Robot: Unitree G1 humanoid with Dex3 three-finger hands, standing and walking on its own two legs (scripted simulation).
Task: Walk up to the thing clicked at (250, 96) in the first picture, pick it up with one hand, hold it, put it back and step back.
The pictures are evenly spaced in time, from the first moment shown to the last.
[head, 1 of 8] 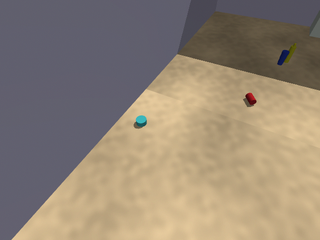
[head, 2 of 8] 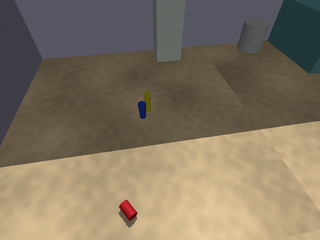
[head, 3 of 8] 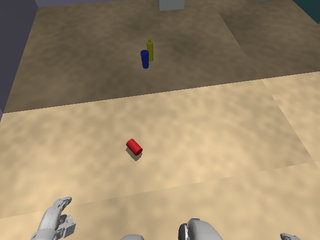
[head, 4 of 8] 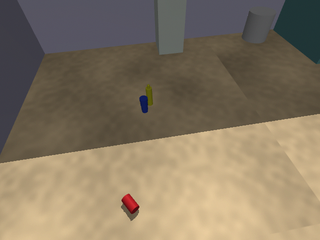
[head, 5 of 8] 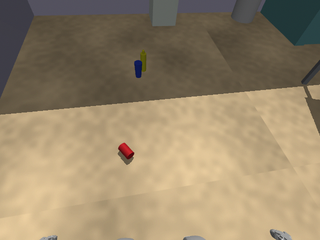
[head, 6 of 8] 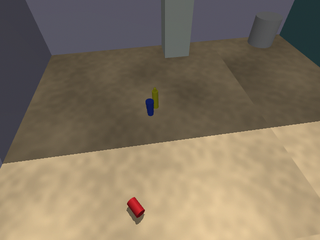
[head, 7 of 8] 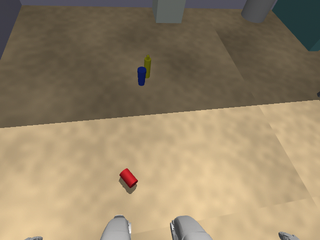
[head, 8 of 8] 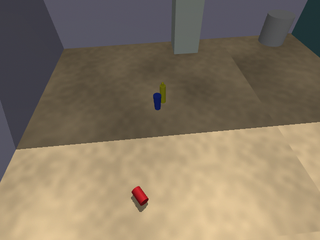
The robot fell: no
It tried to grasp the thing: no
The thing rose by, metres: 0.00
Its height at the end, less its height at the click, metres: +0.00
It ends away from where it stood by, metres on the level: 0.00
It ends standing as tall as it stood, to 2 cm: yes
